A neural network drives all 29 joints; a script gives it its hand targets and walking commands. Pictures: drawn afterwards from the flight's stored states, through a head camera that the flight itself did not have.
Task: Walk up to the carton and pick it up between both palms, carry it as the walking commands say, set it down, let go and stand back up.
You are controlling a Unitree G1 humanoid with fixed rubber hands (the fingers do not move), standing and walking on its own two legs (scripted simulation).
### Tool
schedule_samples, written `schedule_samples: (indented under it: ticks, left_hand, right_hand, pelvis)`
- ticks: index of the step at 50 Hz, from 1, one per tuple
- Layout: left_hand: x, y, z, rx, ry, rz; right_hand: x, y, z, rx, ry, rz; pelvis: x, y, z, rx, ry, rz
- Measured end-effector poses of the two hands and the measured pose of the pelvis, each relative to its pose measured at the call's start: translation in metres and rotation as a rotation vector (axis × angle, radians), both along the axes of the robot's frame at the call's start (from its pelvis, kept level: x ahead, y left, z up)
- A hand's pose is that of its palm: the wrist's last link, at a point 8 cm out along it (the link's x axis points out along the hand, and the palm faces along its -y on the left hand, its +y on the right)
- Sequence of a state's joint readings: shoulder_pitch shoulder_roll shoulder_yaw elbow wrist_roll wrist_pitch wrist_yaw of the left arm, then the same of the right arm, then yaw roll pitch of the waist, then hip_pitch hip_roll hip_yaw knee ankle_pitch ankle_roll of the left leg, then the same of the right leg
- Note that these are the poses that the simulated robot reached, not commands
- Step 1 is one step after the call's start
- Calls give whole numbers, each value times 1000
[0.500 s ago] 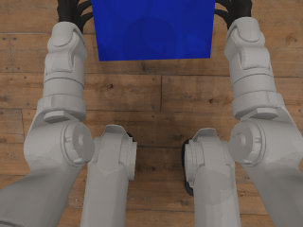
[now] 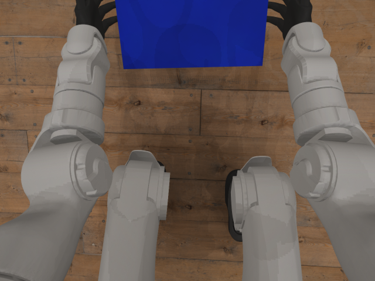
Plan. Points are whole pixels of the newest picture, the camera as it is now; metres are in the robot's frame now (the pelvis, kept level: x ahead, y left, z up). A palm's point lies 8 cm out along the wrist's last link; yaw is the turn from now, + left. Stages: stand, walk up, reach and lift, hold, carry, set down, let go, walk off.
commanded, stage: set down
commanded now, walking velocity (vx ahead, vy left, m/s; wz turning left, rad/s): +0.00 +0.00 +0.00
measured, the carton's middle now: (192, 20) +0.57 +0.03 -0.24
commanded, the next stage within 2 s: let go in 1.88 s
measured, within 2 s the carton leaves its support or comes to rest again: rests again in 0.14 s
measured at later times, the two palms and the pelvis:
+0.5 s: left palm (90, 70) +0.46 +0.22 -0.19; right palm (305, 54) +0.50 -0.18 -0.19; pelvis -0.03 +0.01 -0.01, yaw +0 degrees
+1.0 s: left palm (30, 14) +0.51 +0.22 -0.05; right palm out of the picture +0.52 -0.21 -0.06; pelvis -0.02 +0.00 +0.07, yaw +0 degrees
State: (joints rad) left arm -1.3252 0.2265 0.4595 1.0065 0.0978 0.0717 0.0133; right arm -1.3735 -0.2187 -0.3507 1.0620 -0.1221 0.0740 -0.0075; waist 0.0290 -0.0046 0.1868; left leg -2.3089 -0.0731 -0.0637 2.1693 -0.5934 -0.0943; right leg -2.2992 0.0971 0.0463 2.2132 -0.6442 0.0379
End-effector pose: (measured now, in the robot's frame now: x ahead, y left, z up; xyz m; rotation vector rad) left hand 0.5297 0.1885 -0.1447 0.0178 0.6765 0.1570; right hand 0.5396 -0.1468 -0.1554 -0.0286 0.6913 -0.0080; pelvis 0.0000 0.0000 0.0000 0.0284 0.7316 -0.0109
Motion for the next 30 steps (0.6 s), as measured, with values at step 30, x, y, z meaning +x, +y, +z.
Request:
schedule_samples:
  ticks: [30]
  left_hand:
    - [-33, 42, -19, 33, -16, 88]
  right_hand:
    - [-20, -41, -6, -88, -23, -86]
  pelvis:
    - [-37, 5, 4, -14, -212, 10]
